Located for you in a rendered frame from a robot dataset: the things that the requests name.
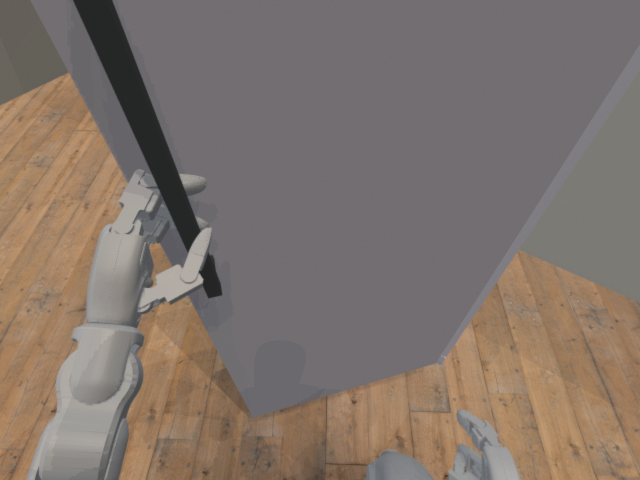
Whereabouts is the fridge door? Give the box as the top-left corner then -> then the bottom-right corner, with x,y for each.
30,0 -> 640,418

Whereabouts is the left robot forearm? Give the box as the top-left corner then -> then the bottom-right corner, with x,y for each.
26,323 -> 144,480

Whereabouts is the robot right thigh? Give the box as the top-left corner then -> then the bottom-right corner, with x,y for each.
367,454 -> 434,480

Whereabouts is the left robot hand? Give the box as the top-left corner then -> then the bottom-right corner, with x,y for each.
86,169 -> 212,328

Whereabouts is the handle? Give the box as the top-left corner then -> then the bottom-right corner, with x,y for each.
73,0 -> 222,298

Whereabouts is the right robot hand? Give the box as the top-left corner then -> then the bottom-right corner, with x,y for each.
448,409 -> 522,480

